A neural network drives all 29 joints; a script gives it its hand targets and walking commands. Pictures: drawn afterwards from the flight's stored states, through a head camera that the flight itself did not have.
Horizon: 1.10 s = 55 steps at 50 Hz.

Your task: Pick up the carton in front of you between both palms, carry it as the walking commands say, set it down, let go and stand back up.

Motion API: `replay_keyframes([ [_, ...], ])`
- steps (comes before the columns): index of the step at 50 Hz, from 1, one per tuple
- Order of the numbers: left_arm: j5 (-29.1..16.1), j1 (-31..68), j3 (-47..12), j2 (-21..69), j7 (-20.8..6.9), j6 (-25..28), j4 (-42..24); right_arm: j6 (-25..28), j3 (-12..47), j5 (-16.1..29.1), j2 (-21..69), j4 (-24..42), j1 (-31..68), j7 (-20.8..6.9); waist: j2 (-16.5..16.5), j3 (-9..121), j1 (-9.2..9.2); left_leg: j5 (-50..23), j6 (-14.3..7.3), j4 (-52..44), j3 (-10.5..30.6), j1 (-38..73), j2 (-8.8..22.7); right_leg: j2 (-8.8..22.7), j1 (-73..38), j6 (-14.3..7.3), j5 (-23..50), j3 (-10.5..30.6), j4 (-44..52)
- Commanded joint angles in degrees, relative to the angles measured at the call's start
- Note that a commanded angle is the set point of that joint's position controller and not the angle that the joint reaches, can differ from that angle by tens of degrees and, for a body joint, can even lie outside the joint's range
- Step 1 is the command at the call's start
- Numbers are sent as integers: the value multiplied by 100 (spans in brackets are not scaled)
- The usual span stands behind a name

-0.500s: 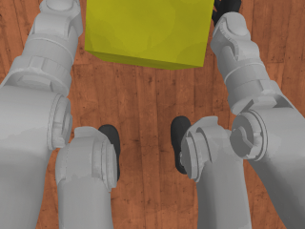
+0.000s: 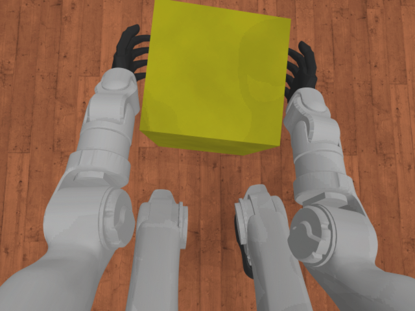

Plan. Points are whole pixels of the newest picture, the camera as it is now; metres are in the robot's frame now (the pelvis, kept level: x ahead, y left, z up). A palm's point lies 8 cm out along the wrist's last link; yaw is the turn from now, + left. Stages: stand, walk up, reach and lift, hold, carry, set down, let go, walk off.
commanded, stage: reach and lift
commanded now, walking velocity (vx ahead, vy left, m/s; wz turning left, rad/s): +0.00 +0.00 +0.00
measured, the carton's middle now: (210, 96) +0.51 +0.00 -0.15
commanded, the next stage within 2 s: none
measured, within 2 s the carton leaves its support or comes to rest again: neither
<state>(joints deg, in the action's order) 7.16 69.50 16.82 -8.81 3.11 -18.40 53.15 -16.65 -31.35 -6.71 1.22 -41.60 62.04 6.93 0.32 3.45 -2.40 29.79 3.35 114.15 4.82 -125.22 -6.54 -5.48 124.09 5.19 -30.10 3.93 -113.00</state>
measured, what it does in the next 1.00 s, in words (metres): rises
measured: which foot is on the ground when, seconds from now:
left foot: down 0.00-1.00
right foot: down 0.00-1.00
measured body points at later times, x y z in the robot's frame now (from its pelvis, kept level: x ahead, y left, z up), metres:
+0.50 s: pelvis +0.04 +0.00 +0.13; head +0.25 +0.02 +0.52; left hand +0.50 +0.15 +0.06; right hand +0.48 -0.16 +0.07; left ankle +0.12 +0.12 -0.39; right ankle +0.12 -0.14 -0.39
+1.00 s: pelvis +0.08 +0.00 +0.27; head +0.18 +0.00 +0.70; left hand +0.45 +0.15 +0.22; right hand +0.45 -0.16 +0.23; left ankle +0.12 +0.12 -0.39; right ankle +0.12 -0.14 -0.39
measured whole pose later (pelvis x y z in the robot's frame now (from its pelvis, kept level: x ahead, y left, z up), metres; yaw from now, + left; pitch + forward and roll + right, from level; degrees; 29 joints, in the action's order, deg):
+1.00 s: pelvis +0.08 +0.00 +0.27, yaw +1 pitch +23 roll +0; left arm 9.9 28.4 17.6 4.6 3.0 -17.9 37.1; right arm -17.0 -21.5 -10.5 7.6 -33.7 27.2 3.6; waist 0.1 12.5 -1.1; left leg 24.2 1.6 60.8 7.1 -59.7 -5.0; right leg -4.7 59.6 2.2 -24.1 7.5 -60.6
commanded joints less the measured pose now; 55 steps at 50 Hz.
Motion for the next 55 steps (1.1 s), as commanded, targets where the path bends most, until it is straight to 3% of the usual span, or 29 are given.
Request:
replay_keyframes([
  [1, -257, 3211, -1498, 6320, -1444, 90, -252, -226, 2513, 91, 5503, -175, 3902, -1558, -452, 5420, -246, -11, -294, -1814, -957, 3177, -316, -430, -2939, -360, 311, -1070, 1664],
  [10, -189, 2633, -1717, 6649, -1456, 47, -615, -310, 3251, 334, 6126, 112, 3453, -1757, -164, 6383, 128, -677, -280, -2479, -948, 4300, -360, -479, -3879, -222, 788, -984, 2320],
  [17, -715, 2030, -2734, 7164, -1483, -45, -1477, -374, 3979, 636, 6414, 501, 2439, -1773, -238, 6842, -18, -1492, -149, -2923, -854, 5379, -362, -483, -4844, -220, 1578, -909, 2781],
  [21, -856, 1549, -3060, 7304, -1449, -41, -1648, -329, 4224, 742, 6364, 619, 1946, -1745, -392, 6496, -63, -1683, -85, -3270, -766, 5810, -357, -480, -5156, -264, 1728, -831, 3105],
  [27, -755, 855, -3092, 7358, -1357, 63, -1601, -240, 4302, 724, 6465, 458, 1278, -1732, -439, 5749, 4, -1670, -98, -3913, -614, 6328, -342, -475, -5655, -311, 1685, -645, 3746],
  [37, -453, -64, -2785, 7293, -1312, 236, -1427, -112, 4162, 404, 6524, 200, 377, -1730, -116, 4600, 111, -1388, -231, -5104, -388, 7226, -271, -378, -6869, -330, 1449, -373, 4977],
  [55, -453, -1773, -3321, 7420, -1456, -45, -2181, -351, 4639, 297, 6619, 647, -1501, -1829, -84, 3163, 152, -2614, -252, -7384, -32, 9945, -43, -129, -9769, -441, 2738, 70, 7248],
])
